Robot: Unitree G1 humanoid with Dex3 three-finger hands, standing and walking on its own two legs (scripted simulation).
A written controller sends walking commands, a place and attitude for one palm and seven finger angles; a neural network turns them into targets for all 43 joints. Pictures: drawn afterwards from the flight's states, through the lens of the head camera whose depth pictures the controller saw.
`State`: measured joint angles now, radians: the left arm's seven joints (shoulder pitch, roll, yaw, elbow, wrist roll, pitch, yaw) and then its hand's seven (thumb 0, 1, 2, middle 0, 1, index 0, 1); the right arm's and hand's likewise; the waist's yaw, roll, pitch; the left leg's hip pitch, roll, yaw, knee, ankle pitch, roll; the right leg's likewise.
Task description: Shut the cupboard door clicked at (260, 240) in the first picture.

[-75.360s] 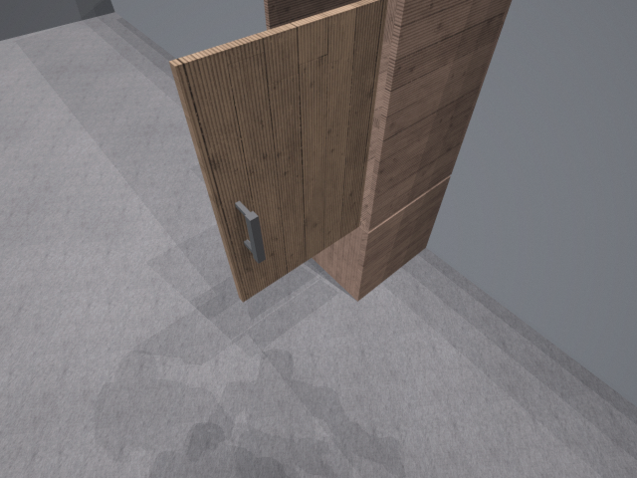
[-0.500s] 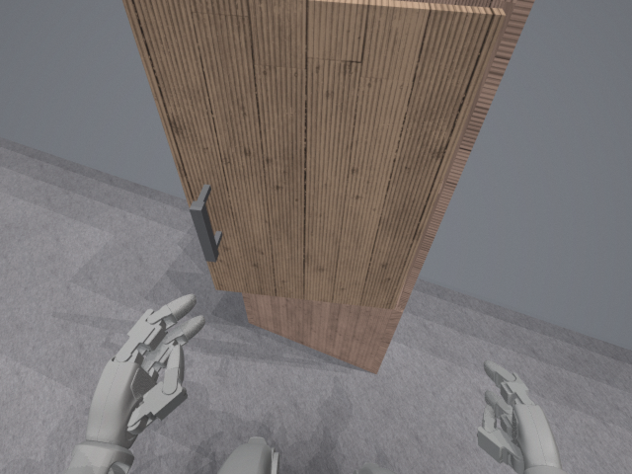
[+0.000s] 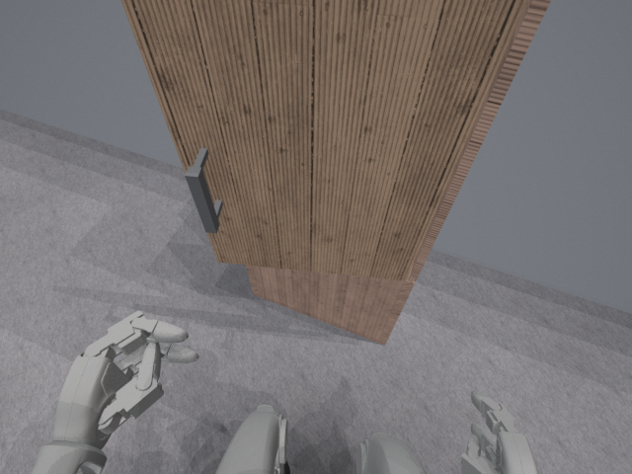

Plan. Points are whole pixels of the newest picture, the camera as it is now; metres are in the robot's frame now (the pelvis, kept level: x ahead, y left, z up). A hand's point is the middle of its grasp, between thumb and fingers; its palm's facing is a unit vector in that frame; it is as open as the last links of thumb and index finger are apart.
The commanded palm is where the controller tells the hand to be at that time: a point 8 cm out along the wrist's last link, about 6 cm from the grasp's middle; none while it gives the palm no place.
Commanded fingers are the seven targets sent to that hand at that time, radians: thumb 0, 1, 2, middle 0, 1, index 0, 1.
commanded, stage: raise the hand and make a fist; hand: left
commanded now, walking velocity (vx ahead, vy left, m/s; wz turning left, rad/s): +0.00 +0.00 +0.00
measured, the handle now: (207, 192) +0.49 +0.21 +0.03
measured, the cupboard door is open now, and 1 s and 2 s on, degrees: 16 16 16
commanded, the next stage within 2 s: bring the fist close to the handle in 1.10 s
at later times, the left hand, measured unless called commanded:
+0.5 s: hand (134, 386) +0.21 +0.21 +0.04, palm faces -0.02 -1.00 -0.03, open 3.1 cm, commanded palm +0.19 +0.26 +0.04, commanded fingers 0.00 0.90 0.90 -1.30 -1.50 -1.30 -1.50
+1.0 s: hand (151, 373) +0.22 +0.20 +0.04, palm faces -0.03 -1.00 -0.03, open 3.1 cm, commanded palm +0.20 +0.25 +0.04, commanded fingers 0.00 0.90 0.90 -1.30 -1.50 -1.30 -1.50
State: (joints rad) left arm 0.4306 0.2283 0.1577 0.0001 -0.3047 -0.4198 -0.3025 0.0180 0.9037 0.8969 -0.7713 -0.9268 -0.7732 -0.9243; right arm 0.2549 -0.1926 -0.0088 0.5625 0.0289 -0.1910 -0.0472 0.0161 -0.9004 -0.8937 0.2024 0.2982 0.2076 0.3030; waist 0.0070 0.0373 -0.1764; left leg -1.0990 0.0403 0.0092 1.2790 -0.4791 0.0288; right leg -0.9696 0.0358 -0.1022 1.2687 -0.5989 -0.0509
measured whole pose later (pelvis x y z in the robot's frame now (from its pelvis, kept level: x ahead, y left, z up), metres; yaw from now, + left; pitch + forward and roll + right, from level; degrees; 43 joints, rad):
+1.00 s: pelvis +0.00 +0.01 +0.00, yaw +0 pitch +18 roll -4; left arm 0.39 0.26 0.14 -0.01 -0.29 -0.43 -0.28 0.02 0.90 0.90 -1.29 -1.50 -1.30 -1.50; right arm 0.25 -0.24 0.01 0.50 0.02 -0.16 -0.03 0.01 -0.90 -0.89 0.20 0.30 0.21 0.30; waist 0.00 0.04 -0.19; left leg -1.13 0.03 -0.01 1.31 -0.50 0.04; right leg -0.98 0.04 -0.12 1.27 -0.61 -0.04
